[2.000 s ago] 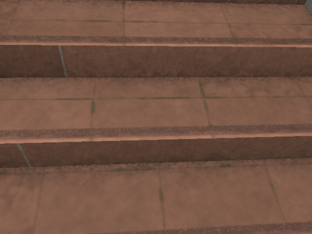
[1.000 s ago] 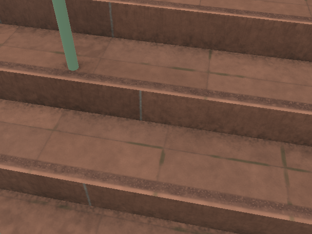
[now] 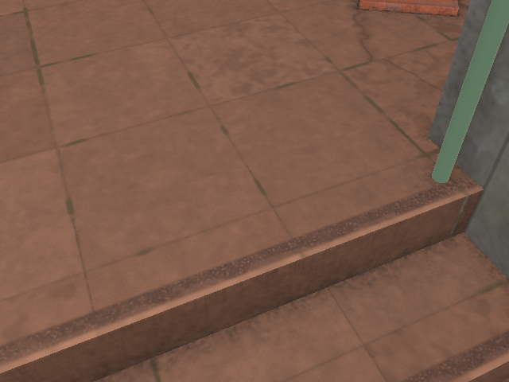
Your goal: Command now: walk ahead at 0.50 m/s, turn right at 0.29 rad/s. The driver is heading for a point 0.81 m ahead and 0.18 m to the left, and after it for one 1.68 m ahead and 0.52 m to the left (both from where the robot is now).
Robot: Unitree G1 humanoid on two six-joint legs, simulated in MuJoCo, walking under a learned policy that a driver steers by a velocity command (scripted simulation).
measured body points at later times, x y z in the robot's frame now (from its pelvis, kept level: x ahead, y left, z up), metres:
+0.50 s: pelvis +0.35 -0.08 +0.12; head +0.37 -0.08 +0.57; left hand +0.48 +0.15 -0.01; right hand +0.35 -0.32 -0.03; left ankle +0.19 +0.08 -0.38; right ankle +0.41 -0.17 -0.53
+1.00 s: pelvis +0.65 -0.01 +0.25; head +0.65 -0.01 +0.70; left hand +0.57 +0.19 +0.10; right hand +0.92 -0.13 +0.16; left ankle +0.70 +0.08 -0.36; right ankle +0.50 -0.19 -0.37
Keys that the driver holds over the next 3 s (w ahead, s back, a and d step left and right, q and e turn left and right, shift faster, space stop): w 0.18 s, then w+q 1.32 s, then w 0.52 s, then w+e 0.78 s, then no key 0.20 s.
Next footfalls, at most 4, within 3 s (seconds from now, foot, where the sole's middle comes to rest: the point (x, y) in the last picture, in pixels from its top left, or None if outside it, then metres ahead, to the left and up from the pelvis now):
0.34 right None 0.45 -0.18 -0.57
0.88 left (216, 240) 0.73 0.10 -0.40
1.36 right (257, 142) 1.07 -0.01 -0.40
1.96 left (123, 136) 1.12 0.37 -0.40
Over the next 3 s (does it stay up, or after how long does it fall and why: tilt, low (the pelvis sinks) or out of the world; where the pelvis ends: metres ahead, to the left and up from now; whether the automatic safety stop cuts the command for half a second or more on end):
stays up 1.56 0.48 0.36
